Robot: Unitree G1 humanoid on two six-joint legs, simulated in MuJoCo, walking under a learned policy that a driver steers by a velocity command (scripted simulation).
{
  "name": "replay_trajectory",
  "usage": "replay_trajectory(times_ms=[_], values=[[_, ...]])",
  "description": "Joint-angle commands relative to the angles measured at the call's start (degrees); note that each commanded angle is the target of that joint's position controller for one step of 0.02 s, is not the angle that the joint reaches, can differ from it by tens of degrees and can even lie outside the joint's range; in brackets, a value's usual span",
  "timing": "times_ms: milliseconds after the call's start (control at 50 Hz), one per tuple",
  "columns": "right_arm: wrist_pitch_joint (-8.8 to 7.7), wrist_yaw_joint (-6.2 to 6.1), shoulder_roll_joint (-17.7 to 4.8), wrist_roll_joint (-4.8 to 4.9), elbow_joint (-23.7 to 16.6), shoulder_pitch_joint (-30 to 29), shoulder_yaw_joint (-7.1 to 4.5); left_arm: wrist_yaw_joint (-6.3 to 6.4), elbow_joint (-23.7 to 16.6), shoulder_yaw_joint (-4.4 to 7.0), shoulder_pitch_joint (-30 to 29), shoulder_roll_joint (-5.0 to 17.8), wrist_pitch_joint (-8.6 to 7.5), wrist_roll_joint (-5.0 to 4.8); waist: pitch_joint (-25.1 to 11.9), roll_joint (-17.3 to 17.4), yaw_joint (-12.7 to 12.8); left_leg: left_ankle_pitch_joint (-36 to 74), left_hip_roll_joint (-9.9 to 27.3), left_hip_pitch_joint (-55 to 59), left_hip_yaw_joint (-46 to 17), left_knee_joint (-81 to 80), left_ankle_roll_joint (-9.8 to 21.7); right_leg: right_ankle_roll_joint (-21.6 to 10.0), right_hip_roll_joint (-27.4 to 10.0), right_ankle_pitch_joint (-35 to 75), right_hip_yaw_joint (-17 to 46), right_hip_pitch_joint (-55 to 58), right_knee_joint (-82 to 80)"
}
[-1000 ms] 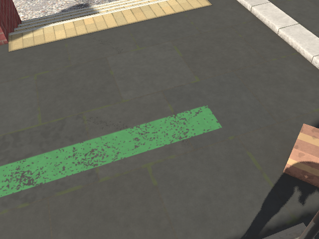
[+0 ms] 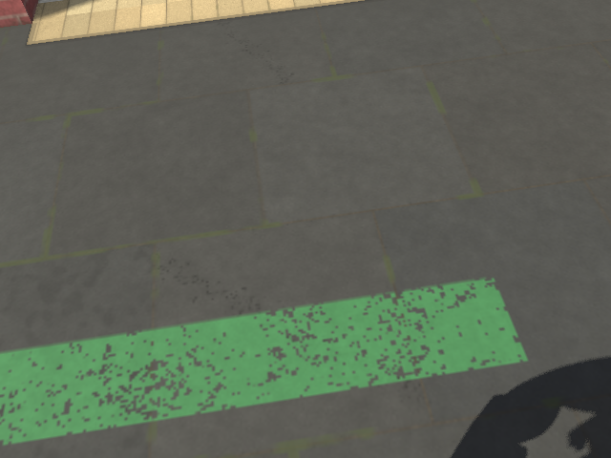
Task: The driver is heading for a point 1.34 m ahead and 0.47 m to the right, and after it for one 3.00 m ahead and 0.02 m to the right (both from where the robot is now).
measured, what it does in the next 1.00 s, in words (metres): walks ahead, turning right: left foot, then right foot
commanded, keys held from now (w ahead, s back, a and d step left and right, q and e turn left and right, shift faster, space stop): w+e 0.80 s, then w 0.14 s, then w+q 0.06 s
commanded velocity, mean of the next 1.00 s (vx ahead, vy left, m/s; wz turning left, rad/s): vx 0.50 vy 0.00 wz -0.52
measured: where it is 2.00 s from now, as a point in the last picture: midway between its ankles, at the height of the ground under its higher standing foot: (470, 327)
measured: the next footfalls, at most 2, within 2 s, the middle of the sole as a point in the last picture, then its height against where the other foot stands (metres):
left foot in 0.22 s outside the picture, level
right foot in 0.72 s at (448, 432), level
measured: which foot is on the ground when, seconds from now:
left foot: up 0.00-0.20, down 0.22-0.74, up 0.76-1.00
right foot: down 0.00-0.22, up 0.24-0.70, down 0.72-1.00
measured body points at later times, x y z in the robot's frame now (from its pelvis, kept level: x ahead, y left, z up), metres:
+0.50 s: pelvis +0.29 -0.01 +0.01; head +0.32 -0.01 +0.46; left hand +0.50 +0.21 -0.11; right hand +0.24 -0.28 -0.11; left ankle +0.29 +0.08 -0.73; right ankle +0.33 -0.17 -0.66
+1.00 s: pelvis +0.52 -0.17 +0.01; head +0.54 -0.20 +0.46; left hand +0.70 +0.03 -0.11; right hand +0.49 -0.45 -0.11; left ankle +0.69 -0.08 -0.66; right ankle +0.47 -0.20 -0.73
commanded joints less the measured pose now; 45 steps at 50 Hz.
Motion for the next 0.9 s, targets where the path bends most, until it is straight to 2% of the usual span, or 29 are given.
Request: replay_trajectory(times_ms=[20,60,100,120,140,180,200,220,240,260,280,300,340,380,440,500,540,640,680,700,720,740,760,780,800,820,840,860,900], values=[[-0.99,0.74,-1.70,0.80,-6.43,-4.23,0.68,0.47,-4.34,1.90,-0.27,9.90,-1.26,-1.71,-2.38,-10.74,-1.42,12.87,-0.74,4.74,-0.64,-21.66,-1.92,-10.07,-12.42,36.18,13.22,-0.86,-14.27],[-1.60,0.80,-1.41,1.79,-7.29,-8.43,1.07,-0.02,-4.42,1.57,1.45,8.46,-1.13,-2.52,-2.46,-9.88,0.13,21.30,-2.88,10.81,0.31,-31.65,-1.54,-8.30,-10.14,36.59,11.07,-0.59,-14.22],[-1.49,0.61,-1.81,1.76,-8.67,-12.76,0.93,-0.52,-4.45,1.72,4.15,8.88,-1.01,-2.45,-1.88,-8.17,1.83,22.82,-4.15,14.63,0.48,-35.39,-1.41,-6.92,-10.51,34.12,13.02,0.41,-14.44],[-1.04,0.52,-1.75,1.64,-8.82,-13.61,0.96,-0.37,-4.33,2.15,4.36,10.07,-0.51,-1.52,-1.86,-7.65,2.03,20.02,-4.31,14.71,0.24,-36.94,-1.25,-6.97,-11.17,34.57,14.29,2.59,-13.33],[-1.07,0.49,-2.27,1.77,-9.03,-13.51,0.76,-0.07,-4.26,2.16,5.44,10.02,-0.09,-0.98,-1.52,-6.62,2.13,18.19,-4.41,16.21,-0.39,-38.45,-1.07,-6.51,-11.65,33.64,15.79,4.23,-12.17],[-1.88,0.03,-4.02,1.90,-8.03,-8.83,-0.05,0.26,-4.92,2.52,4.43,11.06,0.19,-0.35,-2.57,-6.19,-0.47,12.73,-5.61,23.33,-1.49,-43.21,0.10,-5.53,-10.97,37.15,17.13,6.22,-5.99],[-2.66,-0.39,-5.19,1.76,-6.26,-2.47,-0.61,-0.02,-4.99,2.64,3.66,11.47,-0.01,-0.20,-5.55,-4.05,-3.89,12.27,-5.43,32.24,-1.53,-46.52,1.28,-4.66,-8.28,38.26,15.01,4.94,2.44],[-3.72,-0.98,-8.61,0.86,-5.72,5.28,-1.58,-0.34,-5.97,2.20,3.80,9.61,-0.87,-0.32,-11.51,-1.13,-7.04,5.99,2.69,45.21,-9.40,-46.48,3.13,-3.63,-5.70,27.33,13.10,-1.25,14.90],[-3.47,-1.67,-14.48,-0.37,-6.50,10.14,-3.04,-0.09,-6.96,1.17,11.59,3.70,-0.93,-2.39,-22.00,10.23,-5.33,6.14,21.32,61.92,-31.46,-45.97,9.85,-2.10,0.80,-7.78,5.16,-14.65,34.38],[-2.38,-1.64,-12.75,1.49,-6.50,9.00,-3.50,0.27,-7.48,2.22,9.89,9.90,-0.13,-1.31,-23.56,9.22,-5.72,-5.42,23.85,60.37,-45.27,-52.09,13.48,-2.42,-0.18,-17.26,2.26,-23.18,41.49],[-1.72,-1.90,-8.04,1.47,-6.80,5.62,-2.55,0.02,-7.37,2.82,4.35,11.18,0.58,0.10,-12.76,1.99,-5.14,-12.14,20.22,52.32,-37.92,-54.26,11.74,-2.26,-3.35,-11.20,2.30,-27.24,44.11],[-1.64,-1.85,-5.17,1.49,-6.83,2.60,-1.95,-0.70,-8.52,2.70,-0.24,9.91,0.66,0.73,-6.00,-0.46,-4.68,-8.00,17.20,44.81,-29.87,-56.49,9.98,-1.90,-5.04,-6.39,1.66,-27.57,41.70],[-2.01,-1.77,-3.82,1.73,-5.57,1.28,-1.74,-1.72,-9.00,2.71,-1.42,8.20,1.60,1.37,-0.91,3.06,-1.43,4.33,12.88,34.28,-18.39,-59.88,7.37,-0.80,-7.93,-2.69,2.04,-22.80,36.88],[-3.14,-1.21,-3.42,2.26,-4.30,2.58,-1.99,-2.16,-8.90,2.45,-1.21,7.00,2.84,1.32,-1.54,2.57,0.13,13.24,11.95,31.60,-13.10,-61.44,7.44,-0.08,-8.26,-1.22,1.32,-20.10,35.84],[-4.24,-0.93,-4.60,2.51,-3.17,3.83,-2.61,-2.74,-11.21,2.19,-6.78,6.90,3.62,1.44,-1.31,1.41,0.85,20.28,12.17,32.78,-6.19,-63.87,8.17,0.72,-9.46,4.99,1.12,-23.70,31.79],[-4.12,-0.63,-5.01,2.41,-2.31,5.29,-2.82,-3.55,-13.52,1.35,-13.39,6.45,3.30,0.83,-0.79,1.23,0.08,21.40,9.95,33.21,1.02,-64.59,7.04,1.37,-9.69,13.25,-1.06,-23.38,22.91],[-4.02,-0.66,-6.27,2.43,-2.05,5.96,-3.11,-4.16,-14.86,0.71,-17.87,6.16,3.07,0.58,0.12,1.38,-0.88,20.38,9.20,32.50,4.77,-64.69,5.96,1.12,-9.43,17.89,-3.50,-19.95,15.09],[-2.93,-1.51,-9.65,1.99,-0.15,11.67,-3.94,-4.65,-17.98,0.53,-24.76,7.94,2.96,1.21,1.74,1.32,-3.03,25.03,12.62,40.97,7.47,-61.66,4.82,-1.60,-7.71,9.97,-7.95,-17.29,5.51],[-2.06,-1.84,-11.03,1.86,0.60,13.09,-4.16,-4.13,-17.66,0.97,-22.34,8.86,2.72,1.70,-0.25,2.30,-1.84,42.26,12.88,44.87,10.16,-53.05,4.05,-3.85,-4.24,3.33,-10.30,-12.58,3.36],[-1.41,-1.98,-11.66,1.79,0.87,13.62,-4.19,-3.80,-16.25,1.53,-17.04,9.79,2.36,1.86,-3.23,2.06,0.50,48.64,12.43,45.00,11.70,-44.00,3.62,-5.27,-1.67,1.82,-10.99,-6.23,1.27],[-0.87,-2.06,-11.41,1.86,0.60,13.99,-3.92,-3.18,-13.08,2.50,-7.42,11.42,1.76,2.30,-8.81,-0.57,4.51,45.98,10.93,40.00,13.54,-30.71,2.27,-7.08,0.03,3.11,-9.97,6.61,-2.00],[-0.79,-1.71,-8.28,2.53,-1.93,15.52,-2.99,-2.11,-12.11,4.14,-0.01,16.81,1.50,2.86,-16.16,-8.71,6.71,25.67,8.66,22.84,13.97,-11.88,-0.12,-11.61,-12.62,-7.89,8.20,24.43,-4.16],[-1.51,-0.63,-6.21,2.45,-6.42,12.79,-2.68,-1.40,-13.51,5.12,-1.09,21.53,2.04,0.51,-20.71,-20.01,4.73,-15.54,-3.40,2.79,7.87,5.74,-3.09,-18.84,-26.19,-5.88,39.84,34.71,-13.65],[-1.89,-0.37,-10.61,1.97,-7.57,5.73,-3.57,-0.75,-13.32,4.94,-0.06,20.32,2.81,0.19,-16.68,-10.31,7.00,-11.54,-1.06,-3.97,-0.78,7.29,-2.44,-17.60,-24.59,2.15,35.14,33.60,-14.77],[-2.61,-0.10,-8.98,2.82,-8.17,3.62,-2.98,-0.16,-12.50,4.36,-2.42,18.03,2.76,-0.03,-10.03,-7.26,5.16,-6.04,1.55,-4.37,-1.43,4.42,-1.85,-16.41,-22.98,10.30,26.33,26.94,-13.94],[-2.90,-0.10,-7.90,2.90,-7.03,5.08,-2.59,-0.01,-12.37,3.44,-5.14,14.78,2.42,-0.04,-6.11,-3.86,2.12,-3.09,3.74,-0.19,-1.53,-2.12,-1.50,-13.63,-20.18,18.67,20.07,19.09,-14.55],[-2.16,-0.07,-7.50,1.97,-6.78,5.81,-2.57,0.05,-12.38,2.73,-7.22,12.93,1.86,-0.33,-4.45,-3.72,-0.19,-3.02,4.54,3.57,-1.87,-5.59,-1.68,-12.13,-17.58,23.46,16.13,13.91,-15.18],[-1.02,0.04,-6.91,1.12,-5.72,8.18,-2.41,-0.08,-12.75,2.18,-8.73,11.59,1.30,-0.39,-4.76,-4.25,-1.78,-2.62,4.70,7.10,-1.74,-7.25,-1.92,-11.41,-15.97,25.56,13.37,10.89,-16.10],[0.63,0.49,-6.33,0.54,-5.37,9.08,-2.46,-0.46,-11.86,1.86,-7.33,11.32,-0.02,-0.73,-4.63,-4.94,-2.57,-1.33,3.97,8.57,-0.62,-9.78,-2.45,-11.57,-14.43,28.59,10.87,8.52,-17.98]])
Velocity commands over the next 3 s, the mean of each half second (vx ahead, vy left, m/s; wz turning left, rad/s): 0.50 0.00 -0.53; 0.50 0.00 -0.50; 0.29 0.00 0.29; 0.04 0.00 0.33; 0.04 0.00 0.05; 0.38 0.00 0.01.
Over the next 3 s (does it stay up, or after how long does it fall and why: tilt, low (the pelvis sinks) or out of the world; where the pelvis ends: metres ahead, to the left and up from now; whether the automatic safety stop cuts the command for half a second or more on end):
stays up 0.92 -0.36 0.00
